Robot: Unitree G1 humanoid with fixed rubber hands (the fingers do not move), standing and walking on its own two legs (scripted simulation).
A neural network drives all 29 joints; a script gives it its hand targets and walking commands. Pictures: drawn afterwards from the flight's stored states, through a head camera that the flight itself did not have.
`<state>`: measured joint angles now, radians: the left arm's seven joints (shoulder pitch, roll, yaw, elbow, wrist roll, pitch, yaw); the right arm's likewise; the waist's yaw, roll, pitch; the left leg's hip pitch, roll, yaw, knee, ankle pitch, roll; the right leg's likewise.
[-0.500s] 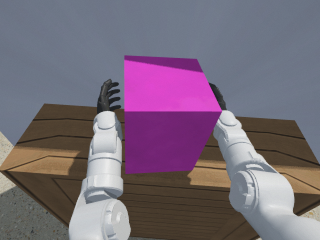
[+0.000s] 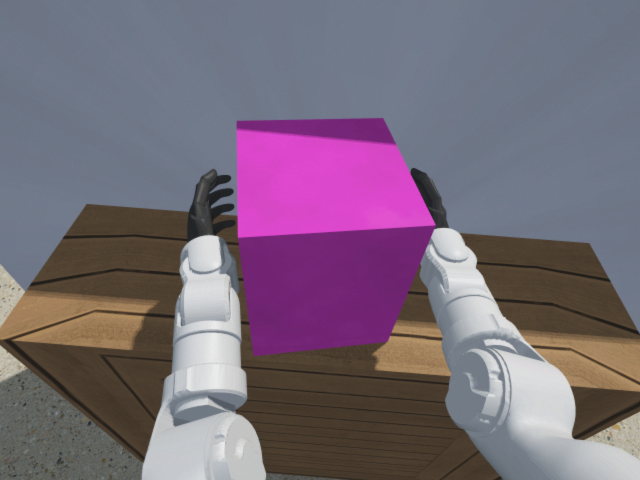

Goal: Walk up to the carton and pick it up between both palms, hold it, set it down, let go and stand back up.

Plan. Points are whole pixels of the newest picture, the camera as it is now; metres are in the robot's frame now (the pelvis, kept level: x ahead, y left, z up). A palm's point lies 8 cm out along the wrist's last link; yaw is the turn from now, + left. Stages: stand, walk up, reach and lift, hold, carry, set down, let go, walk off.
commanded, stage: set down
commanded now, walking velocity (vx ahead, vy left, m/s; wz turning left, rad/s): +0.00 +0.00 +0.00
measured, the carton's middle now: (317, 239) +0.43 +0.05 +0.08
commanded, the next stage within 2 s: none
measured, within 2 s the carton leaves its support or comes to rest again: rests again in 0.44 s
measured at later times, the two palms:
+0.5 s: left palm (211, 237) +0.37 +0.18 +0.12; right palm (433, 229) +0.44 -0.11 +0.10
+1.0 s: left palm (209, 243) +0.38 +0.19 +0.10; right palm (470, 210) +0.47 -0.16 +0.11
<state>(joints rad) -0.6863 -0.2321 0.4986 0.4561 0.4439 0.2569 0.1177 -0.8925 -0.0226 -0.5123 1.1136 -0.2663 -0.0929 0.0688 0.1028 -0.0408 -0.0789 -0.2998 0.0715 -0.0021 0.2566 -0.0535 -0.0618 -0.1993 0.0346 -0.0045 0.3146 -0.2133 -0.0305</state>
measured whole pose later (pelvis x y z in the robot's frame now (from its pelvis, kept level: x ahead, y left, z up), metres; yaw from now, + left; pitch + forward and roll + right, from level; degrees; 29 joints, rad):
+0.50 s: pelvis -0.01 +0.00 +0.00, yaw -1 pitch +8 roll -1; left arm -0.73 -0.13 0.29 0.55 0.22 0.27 0.28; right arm -0.96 -0.15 -0.27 1.21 -0.03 -0.05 0.03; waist 0.14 -0.01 -0.07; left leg -0.39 0.09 0.00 0.32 -0.06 -0.06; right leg -0.27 0.06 0.00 0.33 -0.19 -0.03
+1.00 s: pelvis -0.02 +0.00 -0.01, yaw -3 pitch +14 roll -2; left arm -0.72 -0.03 0.16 0.53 -0.03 0.30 0.27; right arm -1.02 -0.44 0.11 1.14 0.37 0.03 0.06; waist 0.20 0.04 -0.13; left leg -0.56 0.11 0.02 0.39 -0.08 -0.06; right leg -0.44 0.07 0.02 0.38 -0.19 -0.03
